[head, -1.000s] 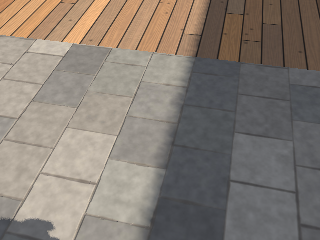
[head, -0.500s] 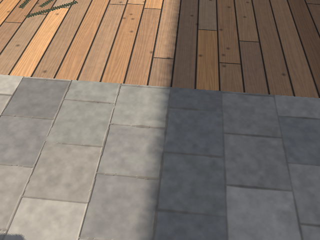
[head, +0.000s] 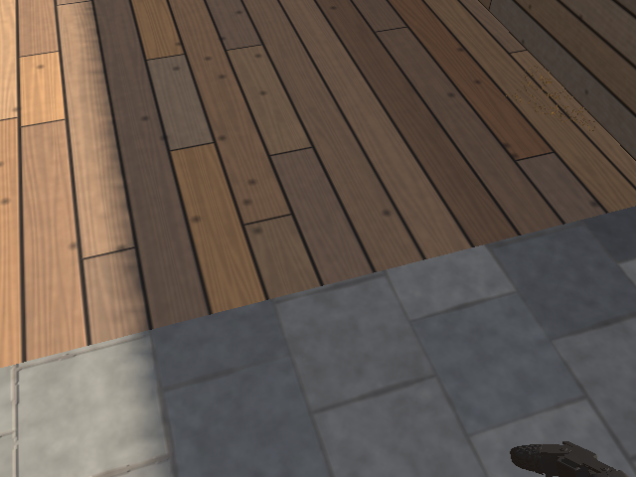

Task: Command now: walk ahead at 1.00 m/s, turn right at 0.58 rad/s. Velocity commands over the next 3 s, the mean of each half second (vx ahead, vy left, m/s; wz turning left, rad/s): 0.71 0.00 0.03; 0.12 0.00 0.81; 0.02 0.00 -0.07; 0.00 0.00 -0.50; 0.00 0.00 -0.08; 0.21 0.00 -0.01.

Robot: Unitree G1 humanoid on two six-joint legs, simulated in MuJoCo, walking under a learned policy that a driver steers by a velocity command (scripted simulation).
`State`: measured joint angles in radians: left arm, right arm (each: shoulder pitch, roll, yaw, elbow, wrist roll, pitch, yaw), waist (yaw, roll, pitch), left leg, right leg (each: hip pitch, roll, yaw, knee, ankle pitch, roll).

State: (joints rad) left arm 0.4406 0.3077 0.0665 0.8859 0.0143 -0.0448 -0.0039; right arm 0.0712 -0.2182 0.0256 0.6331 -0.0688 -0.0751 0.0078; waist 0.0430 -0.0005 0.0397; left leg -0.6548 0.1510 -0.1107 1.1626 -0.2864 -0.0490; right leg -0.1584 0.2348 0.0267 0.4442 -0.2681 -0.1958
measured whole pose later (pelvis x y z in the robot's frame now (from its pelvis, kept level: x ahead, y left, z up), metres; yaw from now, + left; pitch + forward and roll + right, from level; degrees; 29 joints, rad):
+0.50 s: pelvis +0.40 +0.09 +0.02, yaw +5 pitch +1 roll +1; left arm 0.00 0.26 -0.01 0.66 0.04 -0.05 0.00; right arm 0.46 -0.27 -0.05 0.87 -0.01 -0.04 0.02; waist -0.08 -0.02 0.11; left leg -0.21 -0.13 -0.10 0.37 -0.16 0.08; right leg -0.64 0.00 0.08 0.87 -0.24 0.02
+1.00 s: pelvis +0.50 +0.08 +0.00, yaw +31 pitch +0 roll +0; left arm 0.21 0.30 0.04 0.68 0.04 0.00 0.02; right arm 0.15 -0.33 -0.07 0.63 0.00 0.10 0.05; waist 0.03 0.00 0.06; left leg -0.37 0.01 0.02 0.81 -0.43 -0.01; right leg -0.34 -0.10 -0.19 0.50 -0.15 -0.01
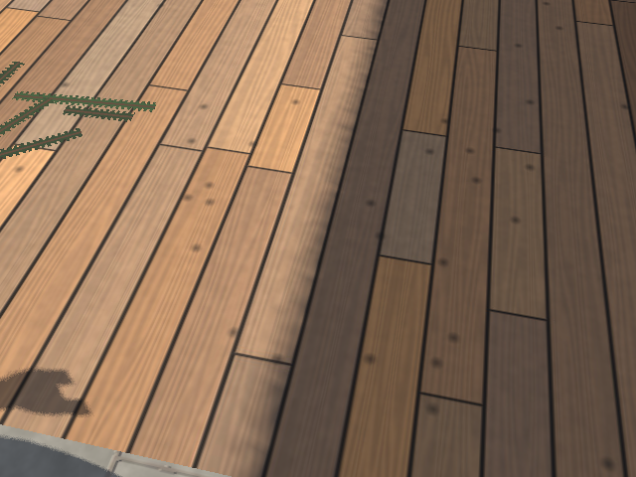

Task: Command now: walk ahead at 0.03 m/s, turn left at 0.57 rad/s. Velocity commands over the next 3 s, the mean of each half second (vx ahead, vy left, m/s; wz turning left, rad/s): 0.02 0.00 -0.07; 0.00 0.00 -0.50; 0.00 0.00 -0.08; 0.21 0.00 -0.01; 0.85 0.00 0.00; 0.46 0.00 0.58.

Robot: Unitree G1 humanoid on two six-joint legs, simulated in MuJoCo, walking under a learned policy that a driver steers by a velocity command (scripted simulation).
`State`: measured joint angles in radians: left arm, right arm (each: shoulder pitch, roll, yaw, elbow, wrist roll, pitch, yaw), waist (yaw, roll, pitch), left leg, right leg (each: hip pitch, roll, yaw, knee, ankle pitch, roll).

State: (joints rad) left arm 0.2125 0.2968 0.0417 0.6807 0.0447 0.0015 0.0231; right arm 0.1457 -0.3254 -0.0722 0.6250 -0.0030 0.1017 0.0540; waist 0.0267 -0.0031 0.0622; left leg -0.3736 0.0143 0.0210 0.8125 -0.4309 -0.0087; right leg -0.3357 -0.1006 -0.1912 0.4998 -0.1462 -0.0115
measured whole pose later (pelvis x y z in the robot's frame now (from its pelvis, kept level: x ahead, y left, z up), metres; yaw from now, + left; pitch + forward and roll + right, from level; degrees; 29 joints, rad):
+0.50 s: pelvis -0.02 +0.01 -0.01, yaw -7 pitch -1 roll +1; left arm 0.29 0.26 0.05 0.73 0.00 0.05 -0.02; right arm 0.15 -0.26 -0.04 0.70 -0.02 0.04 -0.03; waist 0.04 0.03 0.05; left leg -0.28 0.04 0.16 0.63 -0.33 0.02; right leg -0.21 0.03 -0.04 0.58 -0.34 -0.05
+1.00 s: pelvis -0.01 +0.02 +0.01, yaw -23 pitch +0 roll +0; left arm 0.23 0.28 0.04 0.71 0.02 0.05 0.01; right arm 0.20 -0.29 -0.03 0.72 -0.01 0.05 -0.03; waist 0.01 0.00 0.05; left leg -0.29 -0.03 -0.02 0.58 -0.31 0.00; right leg -0.21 0.15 0.22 0.50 -0.26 -0.06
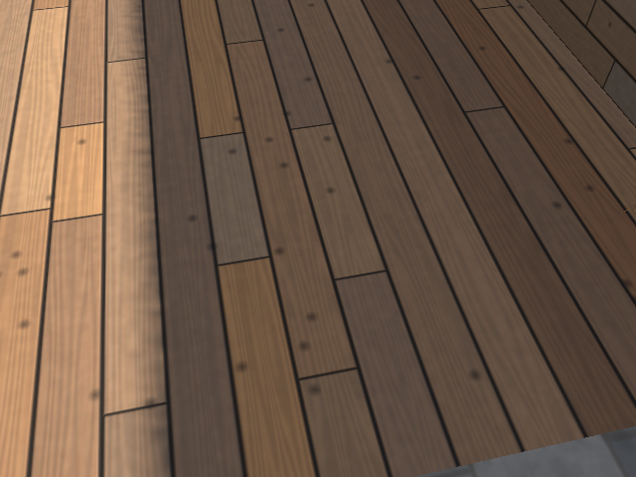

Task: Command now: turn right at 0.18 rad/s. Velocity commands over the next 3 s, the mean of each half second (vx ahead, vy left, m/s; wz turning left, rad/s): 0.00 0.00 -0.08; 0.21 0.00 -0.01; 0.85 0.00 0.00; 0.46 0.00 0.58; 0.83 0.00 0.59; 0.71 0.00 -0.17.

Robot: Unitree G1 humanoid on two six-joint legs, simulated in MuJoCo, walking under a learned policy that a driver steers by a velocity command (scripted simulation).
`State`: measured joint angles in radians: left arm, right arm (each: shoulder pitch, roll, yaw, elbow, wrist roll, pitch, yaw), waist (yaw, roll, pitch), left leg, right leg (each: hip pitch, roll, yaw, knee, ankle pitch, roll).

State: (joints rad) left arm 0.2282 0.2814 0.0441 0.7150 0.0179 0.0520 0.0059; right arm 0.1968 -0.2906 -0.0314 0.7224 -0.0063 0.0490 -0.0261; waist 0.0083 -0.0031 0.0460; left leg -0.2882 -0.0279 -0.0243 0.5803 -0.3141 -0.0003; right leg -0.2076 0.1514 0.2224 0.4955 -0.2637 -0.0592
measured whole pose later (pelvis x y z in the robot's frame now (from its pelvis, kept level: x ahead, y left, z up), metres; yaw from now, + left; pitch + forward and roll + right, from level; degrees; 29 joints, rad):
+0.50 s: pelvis +0.00 +0.01 +0.01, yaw +0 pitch -2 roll +0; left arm 0.22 0.24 0.01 0.97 0.01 0.02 0.03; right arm 0.20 -0.25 -0.01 0.90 -0.01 0.02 -0.02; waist -0.01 0.01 0.04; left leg -0.18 -0.03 -0.02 0.41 -0.20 0.03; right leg -0.10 0.04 0.08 0.40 -0.26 -0.01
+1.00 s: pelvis +0.04 +0.03 +0.00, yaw +0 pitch +1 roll -1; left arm 0.35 0.25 0.06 1.09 0.01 -0.03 0.01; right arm 0.21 -0.26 -0.04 0.96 -0.02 -0.03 0.03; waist 0.01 -0.02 -0.03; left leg -0.32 0.02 0.06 0.61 -0.34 0.05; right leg -0.06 0.01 0.08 0.34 -0.30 -0.04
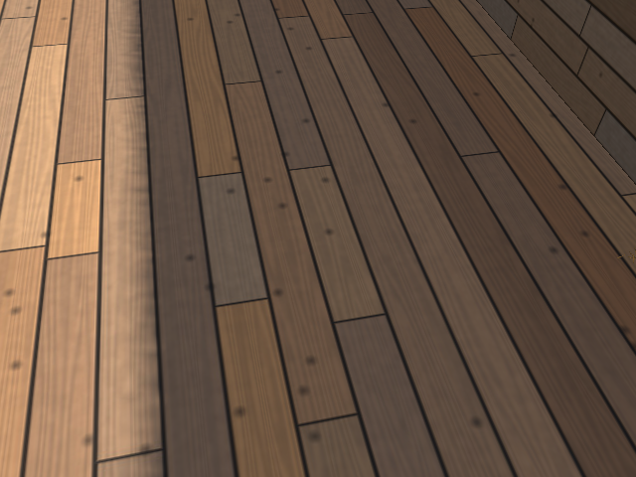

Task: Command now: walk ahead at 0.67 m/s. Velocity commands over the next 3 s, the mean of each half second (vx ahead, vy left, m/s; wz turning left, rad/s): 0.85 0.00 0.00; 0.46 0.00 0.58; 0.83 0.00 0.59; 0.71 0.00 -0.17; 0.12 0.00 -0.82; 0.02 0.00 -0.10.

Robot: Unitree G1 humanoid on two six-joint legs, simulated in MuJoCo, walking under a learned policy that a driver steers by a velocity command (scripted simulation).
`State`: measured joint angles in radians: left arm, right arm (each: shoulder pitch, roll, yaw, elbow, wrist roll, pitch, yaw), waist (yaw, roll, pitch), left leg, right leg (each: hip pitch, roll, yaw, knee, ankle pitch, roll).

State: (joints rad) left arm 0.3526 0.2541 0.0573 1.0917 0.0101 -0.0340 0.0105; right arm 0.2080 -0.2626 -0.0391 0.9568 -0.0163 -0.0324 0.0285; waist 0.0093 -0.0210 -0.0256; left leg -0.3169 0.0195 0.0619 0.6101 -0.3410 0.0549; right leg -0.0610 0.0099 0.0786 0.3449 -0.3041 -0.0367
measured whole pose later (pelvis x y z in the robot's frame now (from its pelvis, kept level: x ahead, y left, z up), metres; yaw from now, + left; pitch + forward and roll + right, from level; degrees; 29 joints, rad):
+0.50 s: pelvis +0.31 +0.01 -0.04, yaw +1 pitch +2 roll -1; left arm -0.09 0.21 0.01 0.79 0.03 -0.07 -0.03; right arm 0.55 -0.19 -0.02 1.10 -0.03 -0.10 -0.01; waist -0.05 0.00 0.05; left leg 0.27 -0.01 0.04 0.29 -0.48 0.05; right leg -0.56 0.04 -0.14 0.56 -0.10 -0.16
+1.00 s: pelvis +0.63 +0.04 -0.04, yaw +18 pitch -2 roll +0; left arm 0.20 0.22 0.05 0.86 0.04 -0.05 0.00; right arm 0.23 -0.24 -0.08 0.84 -0.01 0.01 0.02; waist -0.06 -0.02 0.08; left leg -0.44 -0.13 0.11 0.72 -0.28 0.22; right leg -0.29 -0.03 -0.11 1.26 -0.51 -0.01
